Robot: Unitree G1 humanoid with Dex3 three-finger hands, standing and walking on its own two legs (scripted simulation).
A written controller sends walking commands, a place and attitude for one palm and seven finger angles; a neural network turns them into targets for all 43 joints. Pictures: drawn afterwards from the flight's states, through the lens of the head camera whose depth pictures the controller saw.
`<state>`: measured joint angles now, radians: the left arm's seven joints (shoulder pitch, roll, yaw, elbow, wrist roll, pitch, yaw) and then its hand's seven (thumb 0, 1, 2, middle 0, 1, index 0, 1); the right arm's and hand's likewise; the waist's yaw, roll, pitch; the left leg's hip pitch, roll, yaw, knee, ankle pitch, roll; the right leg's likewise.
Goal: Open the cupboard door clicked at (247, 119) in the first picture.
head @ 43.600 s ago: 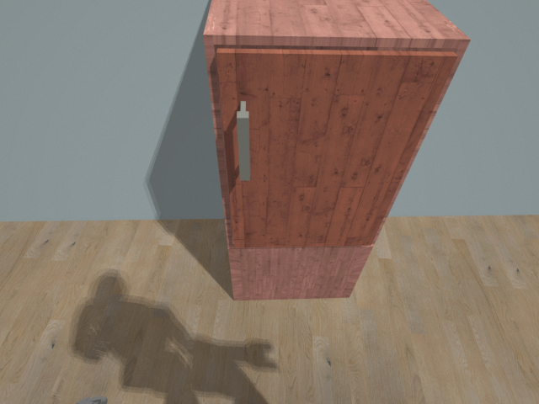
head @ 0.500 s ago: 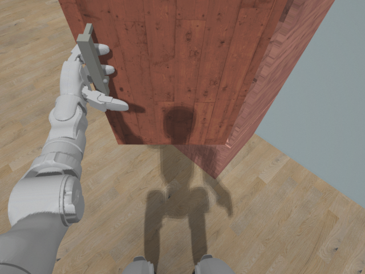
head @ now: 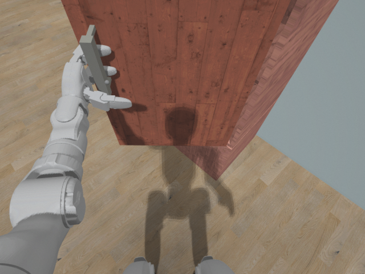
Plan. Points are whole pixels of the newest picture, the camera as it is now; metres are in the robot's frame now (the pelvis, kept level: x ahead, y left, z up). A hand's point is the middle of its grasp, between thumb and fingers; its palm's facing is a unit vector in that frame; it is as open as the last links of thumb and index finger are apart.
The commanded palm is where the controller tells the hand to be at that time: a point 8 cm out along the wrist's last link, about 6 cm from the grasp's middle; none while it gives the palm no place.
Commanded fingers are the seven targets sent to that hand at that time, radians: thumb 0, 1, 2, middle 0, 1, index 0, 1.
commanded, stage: close the thumb around the handle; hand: left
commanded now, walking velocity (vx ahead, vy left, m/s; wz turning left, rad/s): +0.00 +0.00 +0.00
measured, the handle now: (99, 64) +0.56 +0.15 +0.11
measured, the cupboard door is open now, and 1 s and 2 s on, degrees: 43 48 81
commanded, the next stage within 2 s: pull the door open along its arc in 0.54 s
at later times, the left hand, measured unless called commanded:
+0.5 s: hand (105, 82) +0.50 +0.13 +0.11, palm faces -0.07 -1.00 +0.00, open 5.8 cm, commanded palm +0.49 +0.18 +0.11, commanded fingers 0.00 0.90 0.90 -0.40 -1.35 -0.40 -1.35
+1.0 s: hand (105, 95) +0.47 +0.13 +0.11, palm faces -0.07 -1.00 +0.01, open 6.0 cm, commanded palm +0.41 +0.18 +0.11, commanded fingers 0.00 0.90 0.90 -0.40 -1.35 -0.40 -1.35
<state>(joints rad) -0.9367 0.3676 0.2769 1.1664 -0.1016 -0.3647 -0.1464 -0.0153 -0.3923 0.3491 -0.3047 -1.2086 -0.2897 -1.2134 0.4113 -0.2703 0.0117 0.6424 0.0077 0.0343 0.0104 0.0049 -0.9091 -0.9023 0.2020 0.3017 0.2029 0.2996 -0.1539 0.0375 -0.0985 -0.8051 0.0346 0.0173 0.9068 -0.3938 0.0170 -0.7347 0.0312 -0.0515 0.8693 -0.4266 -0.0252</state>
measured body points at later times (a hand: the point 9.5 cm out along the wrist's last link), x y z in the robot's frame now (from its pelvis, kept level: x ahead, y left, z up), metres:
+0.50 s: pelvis +0.00 +0.00 +0.00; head +0.10 +0.01 +0.44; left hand +0.50 +0.18 +0.11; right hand +0.00 -0.26 -0.12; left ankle +0.02 +0.11 -0.69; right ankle -0.01 -0.11 -0.69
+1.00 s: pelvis +0.01 +0.01 +0.01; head +0.08 +0.01 +0.45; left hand +0.47 +0.18 +0.11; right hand +0.03 -0.25 -0.11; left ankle +0.02 +0.11 -0.69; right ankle -0.01 -0.11 -0.69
